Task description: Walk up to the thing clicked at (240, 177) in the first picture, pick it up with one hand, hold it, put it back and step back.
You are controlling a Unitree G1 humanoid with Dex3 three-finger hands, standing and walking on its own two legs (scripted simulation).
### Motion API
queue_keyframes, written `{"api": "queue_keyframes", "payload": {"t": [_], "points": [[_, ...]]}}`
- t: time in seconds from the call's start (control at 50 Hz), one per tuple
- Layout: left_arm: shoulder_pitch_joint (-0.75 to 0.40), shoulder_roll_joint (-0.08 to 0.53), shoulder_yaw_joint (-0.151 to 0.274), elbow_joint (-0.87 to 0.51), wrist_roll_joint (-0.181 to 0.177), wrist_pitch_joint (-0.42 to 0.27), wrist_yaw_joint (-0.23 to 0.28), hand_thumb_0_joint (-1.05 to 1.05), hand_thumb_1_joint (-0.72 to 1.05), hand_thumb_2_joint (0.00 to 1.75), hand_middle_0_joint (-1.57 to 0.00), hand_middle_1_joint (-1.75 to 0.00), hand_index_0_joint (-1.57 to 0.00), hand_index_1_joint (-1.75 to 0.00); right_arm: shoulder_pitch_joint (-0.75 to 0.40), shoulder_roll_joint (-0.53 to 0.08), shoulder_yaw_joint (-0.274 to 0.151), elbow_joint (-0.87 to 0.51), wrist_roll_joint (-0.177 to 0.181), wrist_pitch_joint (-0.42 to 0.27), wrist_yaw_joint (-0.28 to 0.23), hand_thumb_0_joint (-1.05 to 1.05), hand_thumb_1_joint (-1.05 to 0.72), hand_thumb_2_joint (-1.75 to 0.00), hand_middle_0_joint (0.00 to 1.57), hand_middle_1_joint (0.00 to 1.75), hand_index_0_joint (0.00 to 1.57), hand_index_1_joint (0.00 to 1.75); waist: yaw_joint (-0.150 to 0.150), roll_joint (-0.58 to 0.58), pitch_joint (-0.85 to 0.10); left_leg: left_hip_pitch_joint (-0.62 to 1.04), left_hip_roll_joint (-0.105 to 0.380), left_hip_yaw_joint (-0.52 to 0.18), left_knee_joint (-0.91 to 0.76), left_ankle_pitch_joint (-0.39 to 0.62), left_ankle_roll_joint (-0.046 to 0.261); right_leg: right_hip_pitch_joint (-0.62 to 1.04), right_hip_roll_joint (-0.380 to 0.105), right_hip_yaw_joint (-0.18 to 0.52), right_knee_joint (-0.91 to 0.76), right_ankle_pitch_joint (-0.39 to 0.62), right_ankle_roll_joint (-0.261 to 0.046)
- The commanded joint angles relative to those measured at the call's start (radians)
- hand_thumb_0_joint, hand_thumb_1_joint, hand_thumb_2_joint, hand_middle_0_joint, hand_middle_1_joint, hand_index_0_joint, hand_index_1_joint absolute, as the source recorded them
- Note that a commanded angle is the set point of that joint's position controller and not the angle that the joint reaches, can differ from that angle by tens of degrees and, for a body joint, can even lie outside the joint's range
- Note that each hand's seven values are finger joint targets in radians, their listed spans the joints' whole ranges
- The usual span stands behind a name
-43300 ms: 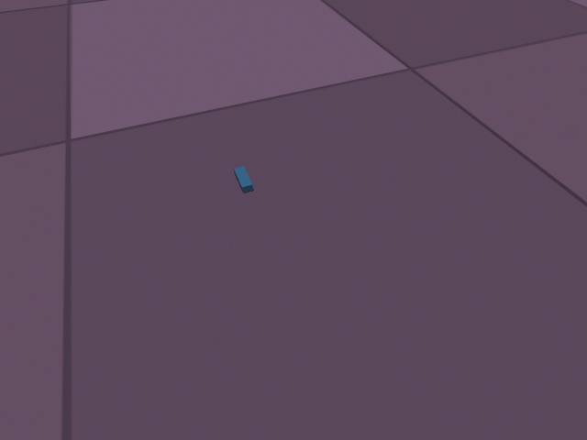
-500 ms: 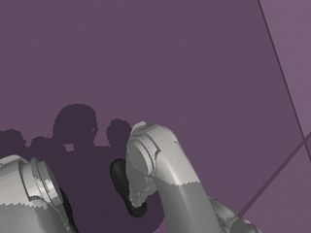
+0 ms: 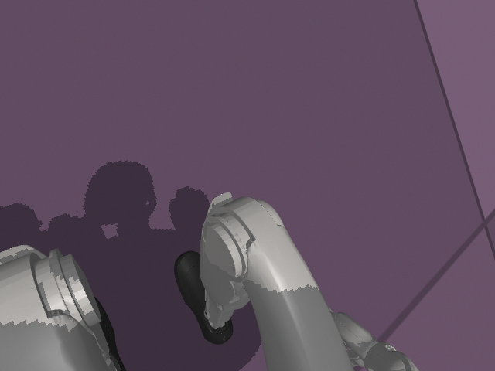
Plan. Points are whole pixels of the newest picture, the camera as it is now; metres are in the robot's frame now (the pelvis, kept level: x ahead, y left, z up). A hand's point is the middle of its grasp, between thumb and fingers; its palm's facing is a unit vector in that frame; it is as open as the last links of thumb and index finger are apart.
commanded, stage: open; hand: left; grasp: from above
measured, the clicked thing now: out of the picture +0.43 +0.37 -0.29
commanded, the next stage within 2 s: withdraw in 0.12 s
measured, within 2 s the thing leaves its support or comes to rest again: neither
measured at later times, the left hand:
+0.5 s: hand out of the picture +0.43 +0.39 -0.21, palm faces -0.32 -0.15 -0.94, open 13.9 cm
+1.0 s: hand out of the picture +0.40 +0.36 -0.12, palm faces -0.46 -0.14 -0.88, open 14.0 cm
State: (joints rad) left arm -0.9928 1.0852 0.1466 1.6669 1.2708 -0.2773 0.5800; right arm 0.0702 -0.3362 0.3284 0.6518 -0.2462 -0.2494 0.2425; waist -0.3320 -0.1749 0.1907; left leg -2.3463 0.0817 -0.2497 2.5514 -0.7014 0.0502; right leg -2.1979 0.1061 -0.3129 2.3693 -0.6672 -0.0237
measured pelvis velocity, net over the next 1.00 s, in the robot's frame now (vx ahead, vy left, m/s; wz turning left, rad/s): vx -0.01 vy -0.01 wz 0.12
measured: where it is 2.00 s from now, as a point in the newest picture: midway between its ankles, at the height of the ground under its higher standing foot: (161, 337)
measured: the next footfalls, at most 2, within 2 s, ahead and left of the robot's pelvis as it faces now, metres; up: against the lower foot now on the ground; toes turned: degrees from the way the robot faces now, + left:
none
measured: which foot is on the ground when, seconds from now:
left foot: down 0.00-1.00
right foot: down 0.00-1.00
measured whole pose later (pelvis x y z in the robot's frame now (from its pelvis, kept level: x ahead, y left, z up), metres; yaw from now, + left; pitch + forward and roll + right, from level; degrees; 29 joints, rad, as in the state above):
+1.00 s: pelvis -0.01 -0.01 +0.04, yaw +7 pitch +31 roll -9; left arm -0.97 0.79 0.01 1.42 1.19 -0.19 0.29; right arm 0.11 -0.31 0.16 0.67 -0.12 -0.09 0.17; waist -0.24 -0.03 -0.03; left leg -2.29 0.06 -0.12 2.35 -0.63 0.04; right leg -2.18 0.07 -0.20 2.26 -0.65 -0.05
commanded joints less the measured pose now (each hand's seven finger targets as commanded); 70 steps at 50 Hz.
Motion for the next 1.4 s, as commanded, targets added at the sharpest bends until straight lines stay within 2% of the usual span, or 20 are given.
{"api": "queue_keyframes", "payload": {"t": [0.0, 0.1, 0.12, 0.16, 0.22, 0.32, 0.4, 0.48, 0.52, 0.56, 0.62, 0.72, 0.84, 0.92, 1.02, 1.14, 1.22, 1.3, 1.32, 1.38], "points": [[-0.195, 0.247, 0.009, -0.086, -0.021, 0.006, 0.043, 0.00, -0.49, 0.98, -0.07, -1.01, -0.08, -1.00, 0.181, -0.323, -0.093, 0.009, 0.011, 0.002, -0.008, 0.00, -0.88, -0.90, 0.20, 0.30, 0.20, 0.30, -0.034, 0.547, -0.639, 0.470, 0.023, 0.040, -0.243, 0.210, -0.032, 0.336, 0.052, 0.015, -0.213, 0.268, 0.006], [-0.201, 0.251, 0.007, -0.089, -0.021, 0.003, 0.039, 0.00, -0.49, 0.98, -0.07, -1.03, -0.07, -1.02, 0.175, -0.326, -0.098, 0.014, 0.011, 0.006, -0.013, 0.00, -0.88, -0.90, 0.20, 0.30, 0.20, 0.30, -0.031, 0.561, -0.633, 0.486, 0.024, 0.031, -0.255, 0.204, -0.037, 0.311, 0.047, 0.009, -0.203, 0.254, 0.002], [-0.211, 0.226, -0.012, -0.097, -0.024, 0.001, 0.035, 0.00, -0.48, 0.98, -0.07, -1.02, -0.08, -1.01, 0.170, -0.336, -0.108, 0.005, 0.013, 0.004, -0.014, 0.00, -0.88, -0.90, 0.20, 0.30, 0.20, 0.30, -0.036, 0.559, -0.628, 0.487, 0.021, 0.031, -0.258, 0.192, -0.038, 0.298, 0.046, 0.009, -0.202, 0.245, 0.001], [-0.226, 0.258, 0.002, -0.111, -0.019, -0.003, 0.037, 0.00, -0.48, 0.97, -0.07, -1.03, -0.08, -1.02, 0.172, -0.333, -0.100, 0.010, 0.013, 0.004, -0.014, 0.00, -0.88, -0.90, 0.20, 0.30, 0.20, 0.30, -0.035, 0.577, -0.630, 0.493, 0.023, 0.027, -0.263, 0.183, -0.039, 0.296, 0.045, 0.009, -0.203, 0.235, 0.000], [-0.211, 0.233, 0.000, -0.099, -0.018, -0.003, 0.037, 0.00, -0.47, 0.95, -0.07, -1.00, -0.09, -0.98, 0.182, -0.337, -0.106, 0.012, 0.011, 0.006, -0.012, 0.00, -0.89, -0.90, 0.20, 0.30, 0.20, 0.30, -0.041, 0.568, -0.632, 0.519, 0.022, 0.020, -0.269, 0.226, -0.046, 0.296, 0.040, 0.001, -0.191, 0.264, 0.002], [-0.263, 0.280, 0.015, -0.180, 0.009, -0.003, 0.050, 0.00, -0.48, 0.96, -0.07, -0.99, -0.09, -0.97, 0.180, -0.342, -0.115, 0.009, 0.008, 0.006, -0.010, 0.00, -0.89, -0.90, 0.20, 0.30, 0.20, 0.30, -0.029, 0.655, -0.668, 0.559, 0.023, 0.023, -0.281, 0.218, -0.054, 0.277, 0.038, 0.006, -0.184, 0.255, -0.004], [-0.195, 0.277, 0.072, -0.289, -0.014, 0.030, 0.031, 0.00, -0.49, 0.97, -0.07, -0.97, -0.08, -0.97, 0.192, -0.325, -0.154, 0.012, 0.018, 0.004, -0.002, 0.00, -0.89, -0.90, 0.20, 0.30, 0.20, 0.30, 0.031, 0.716, -0.774, 0.626, 0.019, 0.045, -0.285, 0.289, -0.059, 0.292, 0.034, 0.021, -0.184, 0.299, -0.006], [-0.170, 0.160, 0.029, -0.442, -0.062, 0.078, -0.034, 0.00, -0.51, 0.98, -0.07, -0.97, -0.06, -0.97, 0.203, -0.288, -0.211, 0.005, 0.048, 0.011, 0.012, 0.00, -0.90, -0.90, 0.20, 0.30, 0.20, 0.30, 0.070, 0.752, -0.857, 0.631, 0.008, 0.071, -0.310, 0.299, -0.055, 0.272, 0.028, 0.044, -0.202, 0.299, -0.012], [-0.129, 0.096, 0.007, -0.493, -0.089, 0.108, -0.078, 0.00, -0.50, 0.98, -0.06, -0.97, -0.06, -0.96, 0.205, -0.275, -0.239, 0.017, 0.069, 0.027, 0.013, 0.00, -0.89, -0.90, 0.20, 0.30, 0.20, 0.30, 0.108, 0.737, -0.909, 0.648, 0.004, 0.081, -0.336, 0.312, -0.053, 0.265, 0.027, 0.053, -0.224, 0.298, -0.011], [-0.105, 0.047, -0.015, -0.520, -0.113, 0.137, -0.117, 0.00, -0.50, 0.98, -0.07, -0.97, -0.07, -0.96, 0.221, -0.264, -0.260, 0.022, 0.093, 0.050, 0.015, 0.00, -0.89, -0.90, 0.20, 0.30, 0.20, 0.30, 0.120, 0.689, -0.915, 0.617, -0.002, 0.088, -0.361, 0.270, -0.044, 0.261, 0.025, 0.070, -0.248, 0.276, -0.012], [-0.120, -0.060, -0.085, -0.533, -0.135, 0.171, -0.190, 0.00, -0.50, 0.98, -0.07, -0.98, -0.07, -0.97, 0.249, -0.252, -0.287, 0.030, 0.123, 0.087, 0.011, 0.00, -0.89, -0.90, 0.20, 0.30, 0.20, 0.30, 0.093, 0.559, -0.853, 0.565, -0.008, 0.086, -0.407, 0.198, -0.029, 0.251, 0.022, 0.087, -0.292, 0.232, -0.013], [-0.195, -0.165, -0.154, -0.555, -0.176, 0.177, -0.276, 0.00, -0.50, 0.99, -0.07, -0.98, -0.07, -0.98, 0.264, -0.219, -0.293, 0.024, 0.153, 0.124, -0.015, 0.00, -0.89, -0.90, 0.20, 0.30, 0.20, 0.30, 0.073, 0.431, -0.803, 0.504, -0.028, 0.100, -0.444, 0.132, -0.014, 0.273, 0.014, 0.120, -0.338, 0.180, -0.016], [-0.218, -0.122, -0.142, -0.422, -0.135, 0.137, -0.291, 0.00, -0.49, 0.98, -0.08, -0.99, -0.08, -0.99, 0.249, -0.193, -0.269, 0.013, 0.149, 0.150, -0.064, 0.00, -0.89, -0.90, 0.20, 0.30, 0.20, 0.30, 0.071, 0.337, -0.734, 0.424, -0.046, 0.142, -0.422, 0.112, -0.003, 0.298, 0.012, 0.154, -0.372, 0.122, -0.017], [-0.252, -0.036, -0.092, -0.351, -0.089, 0.089, -0.249, 0.00, -0.49, 0.98, -0.08, -1.00, -0.09, -0.99, 0.240, -0.191, -0.241, 0.014, 0.135, 0.158, -0.087, 0.00, -0.89, -0.89, 0.20, 0.30, 0.20, 0.30, 0.079, 0.372, -0.757, 0.418, -0.052, 0.156, -0.397, 0.127, -0.008, 0.313, 0.011, 0.167, -0.348, 0.115, -0.020], [-0.357, 0.032, -0.063, -0.301, -0.049, 0.038, -0.177, 0.00, -0.48, 0.97, -0.07, -1.00, -0.08, -0.99, 0.240, -0.209, -0.221, 0.010, 0.109, 0.154, -0.108, 0.00, -0.88, -0.89, 0.20, 0.30, 0.20, 0.30, 0.047, 0.445, -0.805, 0.461, -0.047, 0.145, -0.373, 0.123, -0.014, 0.276, 0.009, 0.150, -0.315, 0.109, -0.022], [-0.335, 0.141, 0.025, -0.382, -0.028, 0.039, -0.126, 0.00, -0.48, 0.96, -0.08, -0.97, -0.09, -0.96, 0.259, -0.225, -0.228, 0.013, 0.088, 0.140, -0.121, 0.00, -0.89, -0.89, 0.20, 0.30, 0.20, 0.30, 0.095, 0.606, -0.943, 0.578, -0.038, 0.150, -0.368, 0.182, -0.027, 0.295, -0.002, 0.128, -0.273, 0.176, -0.022], [-0.249, 0.114, 0.036, -0.488, -0.072, 0.075, -0.152, 0.00, -0.47, 0.94, -0.10, -0.94, -0.11, -0.93, 0.271, -0.225, -0.266, 0.022, 0.098, 0.143, -0.113, 0.00, -0.90, -0.90, 0.20, 0.30, 0.20, 0.30, 0.133, 0.633, -1.022, 0.625, -0.037, 0.156, -0.389, 0.235, -0.025, 0.297, -0.010, 0.123, -0.281, 0.230, -0.020], [-0.173, -0.013, -0.036, -0.500, -0.114, 0.113, -0.212, 0.00, -0.45, 0.93, -0.09, -0.94, -0.11, -0.93, 0.320, -0.208, -0.299, 0.055, 0.114, 0.159, -0.102, 0.00, -0.89, -0.89, 0.20, 0.30, 0.20, 0.30, 0.110, 0.527, -0.961, 0.581, -0.038, 0.156, -0.401, 0.239, -0.013, 0.310, -0.006, 0.130, -0.317, 0.244, -0.014], [-0.136, -0.065, -0.068, -0.474, -0.122, 0.122, -0.232, 0.00, -0.37, 0.88, -0.17, -0.86, -0.19, -0.85, 0.327, -0.201, -0.302, 0.060, 0.118, 0.160, -0.098, 0.00, -0.89, -0.90, 0.20, 0.30, 0.20, 0.30, 0.096, 0.486, -0.917, 0.551, -0.038, 0.155, -0.406, 0.222, -0.009, 0.322, -0.002, 0.133, -0.332, 0.233, -0.012], [-0.104, -0.032, -0.035, -0.573, -0.160, 0.124, -0.259, 0.00, -0.13, 0.89, -0.23, -0.62, -0.21, -0.61, 0.326, -0.207, -0.316, 0.053, 0.134, 0.168, -0.098, 0.00, -0.89, -0.90, 0.20, 0.30, 0.20, 0.30, 0.147, 0.465, -0.956, 0.587, -0.041, 0.153, -0.437, 0.222, -0.011, 0.345, -0.006, 0.138, -0.349, 0.222, -0.017]]}}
